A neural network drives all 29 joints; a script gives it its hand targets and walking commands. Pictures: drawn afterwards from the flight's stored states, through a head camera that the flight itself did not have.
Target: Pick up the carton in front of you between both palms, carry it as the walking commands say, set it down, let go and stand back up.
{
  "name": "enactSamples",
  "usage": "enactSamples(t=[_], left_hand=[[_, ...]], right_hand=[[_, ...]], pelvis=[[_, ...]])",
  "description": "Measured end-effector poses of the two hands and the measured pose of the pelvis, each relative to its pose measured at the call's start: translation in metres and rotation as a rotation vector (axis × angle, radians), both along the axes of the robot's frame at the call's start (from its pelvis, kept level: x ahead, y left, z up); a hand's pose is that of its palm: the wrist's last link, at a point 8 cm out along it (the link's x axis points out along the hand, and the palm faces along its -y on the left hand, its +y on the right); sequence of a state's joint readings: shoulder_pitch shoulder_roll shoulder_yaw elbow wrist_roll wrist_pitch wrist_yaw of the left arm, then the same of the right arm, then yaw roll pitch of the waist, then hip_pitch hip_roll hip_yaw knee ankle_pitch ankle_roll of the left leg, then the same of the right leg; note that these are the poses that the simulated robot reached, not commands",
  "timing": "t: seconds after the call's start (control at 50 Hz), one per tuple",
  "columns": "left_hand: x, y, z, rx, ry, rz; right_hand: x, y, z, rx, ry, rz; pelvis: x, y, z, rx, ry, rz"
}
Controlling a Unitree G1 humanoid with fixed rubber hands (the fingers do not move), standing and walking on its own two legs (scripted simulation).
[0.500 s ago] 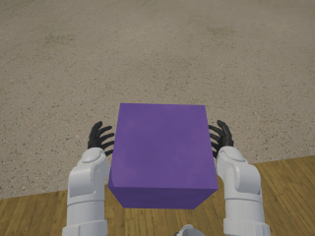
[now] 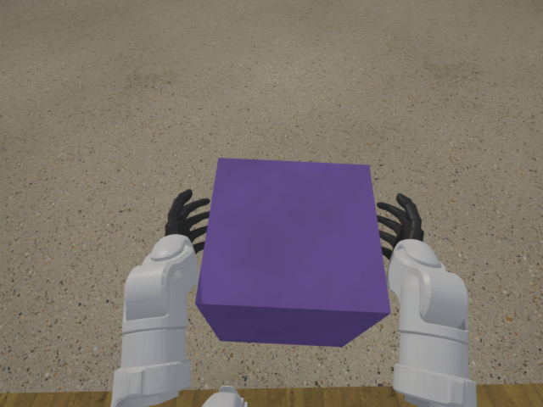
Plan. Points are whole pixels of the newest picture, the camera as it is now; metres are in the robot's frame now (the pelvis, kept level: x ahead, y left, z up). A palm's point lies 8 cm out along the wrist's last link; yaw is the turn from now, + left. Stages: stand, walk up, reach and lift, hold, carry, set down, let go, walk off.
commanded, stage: carry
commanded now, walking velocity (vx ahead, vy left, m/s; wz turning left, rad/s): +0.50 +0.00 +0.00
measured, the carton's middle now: (286, 262) +0.34 +0.02 +0.02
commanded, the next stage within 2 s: none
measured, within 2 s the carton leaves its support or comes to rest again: neither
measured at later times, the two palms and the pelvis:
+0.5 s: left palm (215, 143) +0.64 +0.19 +0.02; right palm (359, 151) +0.62 -0.12 +0.03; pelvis +0.30 +0.05 -0.04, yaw -1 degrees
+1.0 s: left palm (235, 69) +0.92 +0.18 +0.04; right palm (349, 70) +0.94 -0.12 +0.04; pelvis +0.60 +0.02 -0.04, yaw +1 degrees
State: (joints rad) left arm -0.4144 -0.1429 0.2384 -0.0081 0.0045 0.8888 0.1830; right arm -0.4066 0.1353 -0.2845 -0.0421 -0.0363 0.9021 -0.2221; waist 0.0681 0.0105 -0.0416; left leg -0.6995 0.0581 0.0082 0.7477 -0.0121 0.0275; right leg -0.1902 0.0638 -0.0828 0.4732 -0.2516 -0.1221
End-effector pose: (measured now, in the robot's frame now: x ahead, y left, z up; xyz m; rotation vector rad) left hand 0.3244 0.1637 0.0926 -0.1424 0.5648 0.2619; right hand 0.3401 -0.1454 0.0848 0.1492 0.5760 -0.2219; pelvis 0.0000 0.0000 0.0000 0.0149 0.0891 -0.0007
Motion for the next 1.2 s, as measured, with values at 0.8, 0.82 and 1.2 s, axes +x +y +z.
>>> enactSamples(t=[0.8, 0.82, 1.2], left_hand=[[0.504, 0.016, -0.066, 0.030, 0.019, 0.009], [0.511, 0.017, -0.067, 0.018, 0.035, 0.014], [0.711, 0.041, -0.056, 0.003, -0.012, -0.086]], right_hand=[[0.498, 0.014, -0.060, -0.019, 0.011, 0.019], [0.507, 0.017, -0.060, -0.009, 0.028, 0.022], [0.694, 0.047, -0.046, -0.021, -0.019, 0.024]], pelvis=[[0.501, 0.016, -0.066, -0.018, -0.009, 0.009], [0.511, 0.014, -0.063, -0.014, -0.008, 0.012], [0.749, 0.057, -0.061, 0.001, -0.012, -0.013]])
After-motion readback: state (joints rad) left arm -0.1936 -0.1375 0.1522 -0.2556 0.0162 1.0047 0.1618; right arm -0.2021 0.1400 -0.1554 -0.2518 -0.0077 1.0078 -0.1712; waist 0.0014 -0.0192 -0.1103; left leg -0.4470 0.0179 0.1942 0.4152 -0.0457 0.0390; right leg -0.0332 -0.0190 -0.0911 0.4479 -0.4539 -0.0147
